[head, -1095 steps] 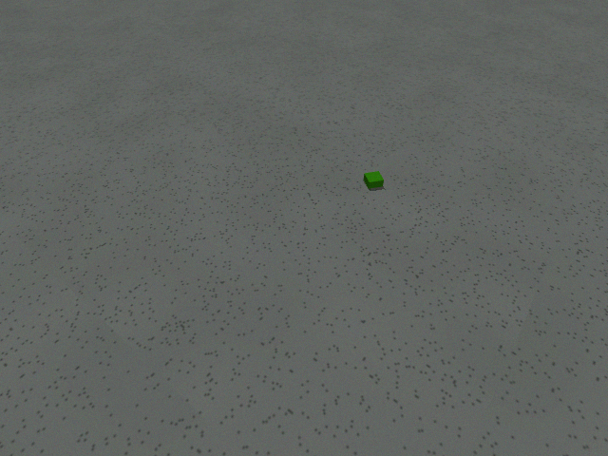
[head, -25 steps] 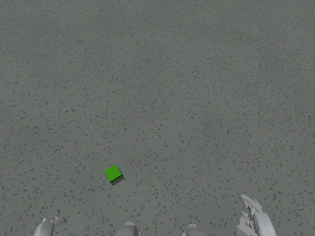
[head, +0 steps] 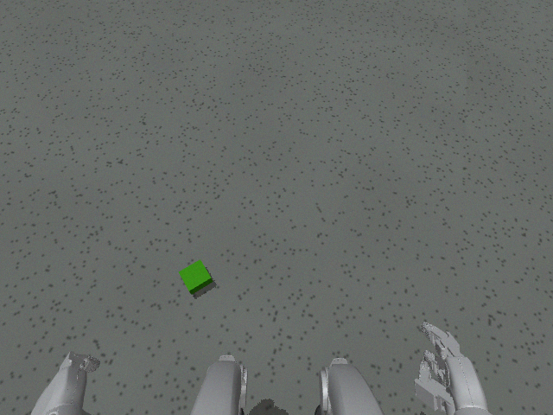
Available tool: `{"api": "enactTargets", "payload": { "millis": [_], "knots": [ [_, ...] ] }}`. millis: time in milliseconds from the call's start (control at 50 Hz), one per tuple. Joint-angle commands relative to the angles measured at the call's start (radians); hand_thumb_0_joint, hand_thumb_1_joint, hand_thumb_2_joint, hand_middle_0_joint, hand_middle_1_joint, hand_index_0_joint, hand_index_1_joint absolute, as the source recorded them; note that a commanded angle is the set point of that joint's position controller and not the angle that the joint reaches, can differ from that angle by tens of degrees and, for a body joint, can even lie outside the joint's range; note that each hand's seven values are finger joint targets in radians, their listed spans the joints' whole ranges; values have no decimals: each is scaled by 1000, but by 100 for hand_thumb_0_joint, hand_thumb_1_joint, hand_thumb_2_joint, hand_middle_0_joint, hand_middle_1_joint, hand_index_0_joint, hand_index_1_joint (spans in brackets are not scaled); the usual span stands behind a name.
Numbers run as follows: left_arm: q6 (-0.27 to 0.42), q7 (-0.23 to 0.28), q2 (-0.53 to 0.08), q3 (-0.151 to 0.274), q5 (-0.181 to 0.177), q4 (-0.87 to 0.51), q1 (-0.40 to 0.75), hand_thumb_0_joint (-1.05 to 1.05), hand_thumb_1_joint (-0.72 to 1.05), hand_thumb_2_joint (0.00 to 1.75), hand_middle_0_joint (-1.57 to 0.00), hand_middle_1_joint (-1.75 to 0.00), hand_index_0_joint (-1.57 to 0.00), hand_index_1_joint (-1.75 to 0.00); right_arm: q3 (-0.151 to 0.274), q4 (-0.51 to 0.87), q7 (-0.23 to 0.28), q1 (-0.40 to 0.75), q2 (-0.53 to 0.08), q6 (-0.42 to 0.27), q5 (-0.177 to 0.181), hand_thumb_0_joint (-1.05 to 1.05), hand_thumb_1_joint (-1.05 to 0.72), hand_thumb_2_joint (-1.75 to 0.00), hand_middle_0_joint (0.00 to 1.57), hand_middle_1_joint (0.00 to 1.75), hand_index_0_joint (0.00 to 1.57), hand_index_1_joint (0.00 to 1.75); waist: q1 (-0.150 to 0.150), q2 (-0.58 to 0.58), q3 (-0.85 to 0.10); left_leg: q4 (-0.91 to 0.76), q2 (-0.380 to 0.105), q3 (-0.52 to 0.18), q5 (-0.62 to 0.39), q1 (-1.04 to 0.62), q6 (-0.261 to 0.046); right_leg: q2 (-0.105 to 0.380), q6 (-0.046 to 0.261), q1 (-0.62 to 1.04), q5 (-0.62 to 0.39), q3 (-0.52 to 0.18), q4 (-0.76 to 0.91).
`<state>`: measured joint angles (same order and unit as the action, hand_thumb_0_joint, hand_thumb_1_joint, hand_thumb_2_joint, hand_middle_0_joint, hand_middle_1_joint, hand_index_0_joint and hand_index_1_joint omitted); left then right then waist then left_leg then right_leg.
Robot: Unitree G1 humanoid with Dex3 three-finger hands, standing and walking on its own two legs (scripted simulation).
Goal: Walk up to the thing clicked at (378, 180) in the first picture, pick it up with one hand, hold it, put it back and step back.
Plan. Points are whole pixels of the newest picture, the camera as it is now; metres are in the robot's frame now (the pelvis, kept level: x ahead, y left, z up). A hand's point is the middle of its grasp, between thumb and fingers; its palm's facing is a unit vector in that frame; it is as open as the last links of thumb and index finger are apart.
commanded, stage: rise first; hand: left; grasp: from above
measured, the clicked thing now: (195, 276) +0.51 +0.26 -0.62
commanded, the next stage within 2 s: none
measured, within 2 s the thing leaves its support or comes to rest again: neither
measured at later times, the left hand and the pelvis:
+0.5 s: hand (145, 322) +0.32 +0.30 -0.34, palm faces -0.36 -0.20 -0.91, open 13.4 cm; pelvis -0.07 -0.01 -0.19, yaw -3 degrees
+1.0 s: hand (162, 296) +0.40 +0.30 -0.44, palm faces -0.33 -0.27 -0.90, open 12.4 cm; pelvis -0.06 +0.01 -0.28, yaw -6 degrees
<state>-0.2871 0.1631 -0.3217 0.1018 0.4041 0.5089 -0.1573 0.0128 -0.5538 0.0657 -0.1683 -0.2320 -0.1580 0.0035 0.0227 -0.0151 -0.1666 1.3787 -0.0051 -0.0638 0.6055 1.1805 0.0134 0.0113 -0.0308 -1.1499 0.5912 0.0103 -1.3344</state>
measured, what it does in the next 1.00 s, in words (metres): lowers itself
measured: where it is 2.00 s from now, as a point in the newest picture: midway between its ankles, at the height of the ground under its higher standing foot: outside the picture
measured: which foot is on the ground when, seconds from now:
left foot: down 0.00-1.00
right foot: down 0.00-1.00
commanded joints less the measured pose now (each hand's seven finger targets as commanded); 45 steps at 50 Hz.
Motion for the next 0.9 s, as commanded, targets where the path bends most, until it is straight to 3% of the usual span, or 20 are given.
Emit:
{"api": "enactTargets", "payload": {
  "millis": [0, 40, 100, 180, 240, 340, 400, 440, 500, 620, 680, 700, 740, 760, 780, 880],
  "knots": [
    [91, 86, -185, 50, 115, -11, 233, 0, -53, 93, -9, -103, -10, -102, 73, 62, 6, 22, -165, -62, -4, 0, -89, -89, 20, 30, 20, 30, 17, -70, -284, -73, 6, 31, -177, -65, -5, -22, 58, -37, -151, 21, 3],
    [111, 108, -180, 14, 164, 13, 307, 0, -53, 96, -10, -102, -9, -102, 78, 38, 5, 18, -169, -66, -2, 0, -89, -89, 20, 30, 20, 30, 25, -82, -347, -16, 11, 45, -177, -39, -7, -24, 58, -81, -159, 15, -37],
    [122, 160, -264, 28, 242, 36, 464, 0, -57, 101, -10, -100, -8, -102, 83, -3, 4, 18, -191, -58, -2, 0, -88, -89, 20, 30, 20, 30, 16, -122, -445, 48, 9, 30, -203, -3, 1, -23, 64, -176, -174, 21, -128],
    [84, 254, -287, 37, 341, 220, 583, 0, -59, 104, -9, -102, -7, -103, 73, -57, -1, 17, -198, -31, -7, 0, -90, -90, 20, 30, 20, 30, 8, -82, -516, 162, 11, 45, -227, 120, -5, -31, 63, -260, -201, 30, -208],
    [67, 285, -358, 61, 378, 321, 752, 0, -56, 102, -10, -103, -9, -104, 68, -102, -15, -2, -205, -22, -22, 0, -89, -89, 20, 30, 20, 30, 9, -65, -607, 264, 13, 59, -265, 196, -14, -29, 57, -269, -244, 29, -270],
    [81, 282, -400, 33, 437, 516, 902, 0, -44, 94, -21, -91, -20, -93, 66, -128, -42, 10, -171, -21, -53, 0, -88, -89, 20, 30, 20, 30, 21, 6, -584, 376, 18, 83, -95, 412, -32, -36, 47, -304, -77, 16, -315],
    [104, 279, -450, 37, 470, 554, 996, 0, -37, 88, -25, -91, -25, -91, 67, -141, -68, 3, -168, -21, -64, 0, -88, -89, 20, 30, 20, 30, 27, -23, -601, 421, 21, 82, -48, 452, -34, -41, 52, -359, 8, 16, -353],
    [119, 288, -482, 47, 507, 581, 1049, 0, -35, 86, -26, -90, -26, -90, 68, -159, -81, -9, -177, -19, -70, 0, -88, -89, 20, 30, 20, 30, 32, -40, -639, 449, 17, 78, -44, 444, -32, -43, 55, -403, 13, 27, -394],
    [140, 318, -510, 63, 544, 621, 1136, 0, -31, 82, -28, -89, -29, -88, 57, -178, -95, -32, -184, -17, -80, 0, -89, -89, 20, 30, 20, 30, 62, -79, -618, 495, 13, 74, -27, 484, -32, -42, 57, -470, 10, 42, -449],
    [163, 392, -581, 116, 566, 704, 1302, 0, -33, 82, -28, -88, -29, -87, 41, -231, -122, -88, -204, -24, -101, 0, -89, -89, 20, 30, 20, 30, 107, -155, -644, 549, 4, 62, -19, 496, -30, -41, 60, -575, -13, 78, -539],
    [147, 410, -577, 137, 536, 774, 1341, 0, -31, 81, -28, -89, -29, -87, 40, -251, -139, -120, -216, -32, -109, 0, -89, -89, 20, 30, 20, 30, 123, -187, -627, 569, -1, 51, -33, 487, -28, -36, 61, -637, -39, 91, -571],
    [138, 405, -547, 123, 516, 821, 1351, 0, -32, 82, -28, -87, -29, -86, 36, -252, -147, -126, -209, -35, -114, 0, -89, -89, 20, 30, 20, 30, 141, -198, -604, 575, -3, 46, -28, 489, -26, -36, 63, -657, -36, 96, -583],
    [122, 402, -583, 144, 504, 852, 1390, 0, -32, 82, -29, -85, -30, -85, 36, -263, -160, -137, -227, -43, -115, 0, -89, -90, 20, 30, 20, 30, 144, -238, -576, 573, -3, 27, -13, 494, -22, -31, 66, -715, -24, 107, -615],
    [110, 393, -560, 135, 494, 911, 1379, 0, -32, 82, -29, -84, -30, -84, 33, -270, -168, -141, -228, -43, -115, 0, -89, -89, 20, 30, 20, 30, 149, -236, -568, 580, -5, 22, -19, 497, -19, -34, 69, -723, -30, 110, -631],
    [107, 386, -575, 138, 499, 868, 1429, 0, -31, 81, -29, -85, -30, -84, 33, -271, -175, -153, -241, -47, -114, 0, -89, -89, 20, 30, 20, 30, 157, -266, -580, 584, -7, 10, -38, 470, -15, -29, 71, -744, -53, 114, -651],
    [105, 351, -606, 118, 535, 923, 1488, 0, -26, 77, -33, -81, -34, -81, 17, -280, -204, -166, -254, -55, -118, 0, -89, -89, 20, 30, 20, 30, 187, -280, -559, 649, 2, 16, -75, 537, -20, -40, 73, -763, -84, 115, -701]
  ]
}}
